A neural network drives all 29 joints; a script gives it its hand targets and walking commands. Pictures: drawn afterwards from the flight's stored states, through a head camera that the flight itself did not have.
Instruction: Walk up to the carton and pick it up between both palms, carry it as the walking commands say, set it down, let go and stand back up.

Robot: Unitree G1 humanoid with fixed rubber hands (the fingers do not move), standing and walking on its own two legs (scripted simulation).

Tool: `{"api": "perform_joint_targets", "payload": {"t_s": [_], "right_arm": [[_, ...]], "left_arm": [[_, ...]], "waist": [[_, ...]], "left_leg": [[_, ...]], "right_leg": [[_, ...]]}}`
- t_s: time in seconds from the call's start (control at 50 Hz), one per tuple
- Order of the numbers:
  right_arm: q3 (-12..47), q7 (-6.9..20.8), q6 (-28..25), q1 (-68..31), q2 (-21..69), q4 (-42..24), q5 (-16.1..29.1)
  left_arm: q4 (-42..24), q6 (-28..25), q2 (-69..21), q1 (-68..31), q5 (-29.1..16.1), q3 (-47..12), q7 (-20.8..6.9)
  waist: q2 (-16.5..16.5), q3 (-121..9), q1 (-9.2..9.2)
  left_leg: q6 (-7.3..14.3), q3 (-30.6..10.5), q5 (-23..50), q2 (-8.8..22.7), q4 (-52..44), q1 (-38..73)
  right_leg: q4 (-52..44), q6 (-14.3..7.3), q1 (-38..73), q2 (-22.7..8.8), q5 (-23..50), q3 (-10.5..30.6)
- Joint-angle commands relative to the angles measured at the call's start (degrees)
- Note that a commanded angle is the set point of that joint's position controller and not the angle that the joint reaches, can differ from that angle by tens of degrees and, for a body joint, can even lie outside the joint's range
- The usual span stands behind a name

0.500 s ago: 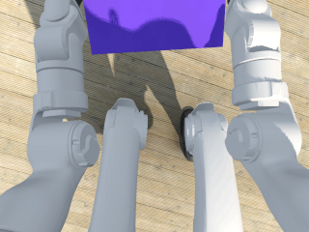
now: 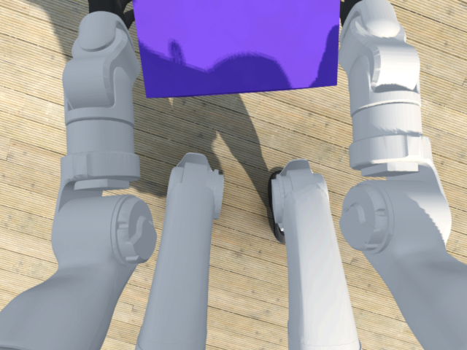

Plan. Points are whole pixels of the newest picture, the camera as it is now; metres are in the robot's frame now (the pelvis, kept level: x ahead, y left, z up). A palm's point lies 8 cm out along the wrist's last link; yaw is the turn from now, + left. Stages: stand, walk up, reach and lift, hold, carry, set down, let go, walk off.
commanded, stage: reach and lift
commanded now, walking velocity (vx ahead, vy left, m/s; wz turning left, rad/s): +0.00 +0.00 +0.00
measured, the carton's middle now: (234, 19) +0.54 +0.04 -0.17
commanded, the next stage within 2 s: none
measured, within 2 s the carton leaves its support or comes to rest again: neither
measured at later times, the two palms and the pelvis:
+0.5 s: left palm (87, 8) +0.50 +0.18 -0.04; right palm out of the picture +0.52 -0.12 -0.04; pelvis +0.00 +0.00 +0.05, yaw +0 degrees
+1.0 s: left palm out of the picture +0.47 +0.18 +0.04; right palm out of the picture +0.50 -0.12 +0.04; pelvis +0.02 +0.00 +0.11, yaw +0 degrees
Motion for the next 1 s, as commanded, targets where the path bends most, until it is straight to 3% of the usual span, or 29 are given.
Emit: {"api": "perform_joint_targets", "payload": {"t_s": [0.0,0.02,0.04,0.08,0.12,0.14,0.16,0.18,0.22,0.28,0.34,0.36,0.38,0.4,0.44,0.48,0.5,0.52,0.54,0.58,0.64,0.68,0.7,0.76,0.78,0.84,0.92,0.96,0.98], "right_arm": [[35.32,15.92,-0.53,-39.14,64.38,-5.21,9.91],[33.96,15.87,-0.48,-37.52,64.14,-3.01,7.92],[37.69,15.63,-0.92,-39.26,66.29,-9.27,10.4],[37.89,15.55,-0.79,-39.49,65.51,-9.02,11.3],[37.72,15.32,-0.46,-36.36,66.35,-7.41,10.07],[39.52,15.3,-0.7,-38.85,64.65,-11.51,11.12],[37.3,15.41,-0.15,-37.05,64.42,-6.6,9.97],[36.94,15.37,-0.6,-36.21,64.57,-6.52,9.88],[39.24,15.06,-0.84,-37.18,65.74,-10.32,11.54],[37.42,14.86,-1.08,-36.18,63.71,-8.71,9.96],[38.69,15.33,-1.1,-34.17,65.47,-8.54,10.36],[37.92,15.21,-1.2,-35.37,65.53,-7.51,10.06],[38.51,14.88,-1.05,-34.23,66.94,-8.95,9.78],[37.98,14.87,-1.0,-34.33,66.18,-7.11,9.46],[39.5,14.88,-0.92,-33.03,67.13,-9.89,9.84],[39.27,14.51,-1.38,-34.25,65.1,-10.26,9.9],[39.31,14.66,-0.97,-30.88,66.6,-8.62,9.58],[41.1,14.56,-0.89,-31.95,67.36,-11.98,10.81],[38.18,14.72,-0.61,-30.71,65.43,-6.94,8.91],[39.12,14.78,-1.08,-30.81,66.96,-8.79,9.62],[39.1,14.75,-1.47,-33.43,65.18,-10.68,9.63],[41.35,14.82,-1.21,-33.5,66.54,-12.31,10.97],[38.97,14.74,-1.3,-32.49,65.17,-8.85,9.21],[39.08,15.14,-1.3,-29.31,67.0,-9.12,8.62],[39.51,15.32,-0.85,-27.23,68.33,-7.99,8.14],[40.52,15.53,-1.13,-26.58,69.46,-9.55,8.79],[37.58,16.1,-1.5,-23.51,70.32,-5.63,6.91],[37.72,16.31,-1.79,-19.24,71.93,-4.72,6.37],[36.11,16.54,-1.93,-18.38,72.84,-2.79,5.66]], "left_arm": [[-11.58,-3.6,-63.62,-50.1,-11.27,-39.69,-16.11],[-9.31,-3.67,-63.14,-48.01,-10.59,-38.02,-16.28],[-13.18,-3.76,-65.46,-48.25,-12.6,-41.66,-16.47],[-12.68,-3.52,-64.03,-47.79,-12.02,-41.16,-15.98],[-12.77,-3.36,-63.15,-46.15,-11.77,-40.76,-16.15],[-13.91,-3.28,-64.44,-45.55,-12.55,-42.39,-16.02],[-11.84,-3.28,-62.17,-47.38,-11.45,-40.79,-15.89],[-12.29,-3.44,-63.83,-46.26,-11.81,-41.49,-15.83],[-17.64,-3.82,-64.16,-48.79,-13.07,-43.39,-15.53],[-11.74,-3.53,-63.65,-44.08,-11.3,-41.4,-15.39],[-13.28,-3.97,-64.95,-42.88,-11.41,-41.87,-15.34],[-8.88,-3.82,-65.1,-40.72,-10.56,-39.69,-15.4],[-13.59,-4.14,-64.66,-43.42,-11.57,-40.74,-15.28],[-10.37,-3.95,-64.37,-41.85,-10.95,-39.9,-15.48],[-13.5,-3.88,-65.43,-41.11,-12.19,-42.37,-15.59],[-11.95,-3.43,-65.32,-41.56,-11.81,-41.83,-15.67],[-15.32,-3.97,-64.34,-42.78,-12.38,-44.02,-15.55],[-18.16,-3.78,-64.66,-42.95,-13.04,-45.18,-15.32],[-12.06,-3.5,-64.16,-41.29,-11.28,-42.24,-15.26],[-14.64,-3.87,-65.59,-42.54,-11.87,-43.43,-15.22],[-14.18,-3.95,-65.84,-42.69,-12.34,-43.4,-15.04],[-14.99,-3.85,-66.38,-40.67,-12.29,-44.01,-14.76],[-11.61,-3.8,-66.54,-40.07,-11.68,-42.8,-14.78],[-12.13,-3.89,-67.44,-37.47,-10.99,-42.13,-14.99],[-13.34,-3.88,-68.05,-37.52,-11.42,-43.58,-15.14],[-14.04,-3.92,-68.28,-36.32,-11.57,-44.31,-15.53],[-10.26,-4.27,-68.17,-32.23,-8.77,-41.31,-15.82],[-10.6,-4.85,-70.66,-29.92,-9.82,-42.76,-16.14],[-7.34,-4.77,-70.79,-27.82,-7.9,-40.06,-16.5]], "waist": [[1.64,-136.45,0.13],[-0.42,-131.69,-0.8],[-0.6,-141.99,0.07],[1.27,-140.65,1.52],[-0.56,-140.02,0.67],[0.16,-142.27,0.15],[0.82,-136.34,1.22],[1.39,-135.28,0.14],[1.49,-143.52,0.75],[1.53,-136.59,0.38],[0.9,-137.59,1.4],[-0.06,-132.96,2.39],[-1.25,-136.75,1.46],[-0.62,-133.89,1.38],[-1.78,-139.07,1.08],[0.92,-137.62,1.19],[0.29,-138.36,-0.02],[0.38,-142.33,0.66],[-0.12,-132.35,-0.08],[2.04,-135.44,1.47],[1.65,-134.37,-0.58],[2.09,-137.91,1.13],[0.92,-131.93,-0.44],[0.69,-133.06,0.63],[-0.02,-132.19,-0.75],[0.64,-133.32,0.31],[1.17,-120.87,1.78],[0.2,-118.4,-0.07],[-0.14,-114.37,0.74]], "left_leg": [[2.19,12.17,11.01,-3.03,-9.85,40.45],[2.32,12.37,9.86,-3.17,-10.26,37.71],[2.17,12.36,14.08,-3.5,-10.54,43.65],[2.12,12.66,14.68,-3.64,-10.36,42.4],[2.31,12.08,13.56,-3.32,-11.84,44.08],[2.29,11.9,14.56,-3.52,-11.65,45.56],[1.97,12.34,11.45,-3.28,-12.06,41.96],[1.99,12.07,11.15,-3.44,-12.96,43.31],[1.93,11.93,15.37,-3.57,-13.19,49.02],[2.03,11.38,12.99,-3.12,-14.43,46.1],[2.03,11.22,13.8,-3.36,-15.92,48.68],[2.22,11.41,11.97,-3.29,-16.14,45.82],[2.61,11.3,12.4,-3.48,-16.57,47.63],[2.51,11.58,10.89,-3.56,-16.62,44.71],[2.28,11.32,13.84,-3.76,-17.92,49.02],[2.06,11.06,13.47,-3.46,-18.08,49.53],[1.56,11.07,13.49,-3.41,-18.48,49.95],[1.89,10.82,14.59,-3.69,-19.46,53.94],[1.84,10.64,10.74,-3.34,-20.02,49.39],[1.97,10.45,11.62,-3.34,-21.03,52.09],[2.21,9.72,10.24,-3.26,-22.29,53.65],[1.98,10.38,12.56,-3.4,-22.49,56.46],[2.11,9.55,9.1,-3.15,-23.67,53.55],[2.18,9.8,10.54,-3.43,-24.76,55.15],[2.38,9.19,11.1,-3.46,-26.38,56.89],[2.19,9.59,13.37,-3.23,-26.97,57.9],[2.37,9.22,9.81,-3.1,-30.29,55.48],[2.23,8.27,13.47,-3.22,-31.71,57.83],[2.5,8.56,11.9,-2.82,-31.56,55.28]], "right_leg": [[-10.2,-2.99,29.78,2.98,10.1,-9.58],[-11.48,-3.04,29.08,2.95,8.5,-9.84],[-11.49,-2.95,36.49,3.5,12.86,-9.62],[-11.33,-2.83,35.87,3.32,13.51,-8.68],[-12.75,-2.65,36.85,3.27,12.0,-8.63],[-11.96,-2.44,37.61,3.58,13.33,-8.86],[-12.87,-2.89,35.08,3.03,10.58,-8.17],[-13.55,-3.16,34.53,3.32,10.2,-8.29],[-14.37,-2.95,39.72,3.3,13.8,-8.06],[-14.91,-2.74,37.19,3.33,11.47,-8.17],[-16.07,-2.66,39.09,3.4,12.23,-8.02],[-16.9,-2.33,37.93,2.98,9.65,-7.65],[-17.55,-2.53,41.7,3.07,10.59,-7.35],[-17.9,-2.51,40.89,3.06,9.69,-6.97],[-18.37,-2.43,44.47,3.47,12.7,-7.65],[-19.27,-2.68,43.54,2.94,11.75,-6.63],[-19.56,-2.9,45.11,3.21,12.79,-6.58],[-20.19,-2.57,47.57,3.33,13.65,-6.75],[-20.76,-2.49,42.14,3.12,9.36,-6.98],[-21.29,-2.93,45.19,3.05,10.48,-6.3],[-22.55,-3.05,44.57,2.85,9.45,-6.62],[-23.55,-2.9,48.03,2.84,11.08,-5.69],[-24.17,-3.08,44.95,2.89,8.05,-6.23],[-25.27,-2.93,47.88,3.04,9.27,-6.05],[-26.02,-2.45,48.72,3.18,10.36,-6.79],[-27.08,-2.74,50.96,2.94,12.5,-5.55],[-30.16,-2.78,48.54,2.62,8.75,-4.79],[-31.25,-2.8,49.0,2.9,12.0,-5.59],[-32.28,-2.93,47.53,2.37,9.82,-4.74]]}}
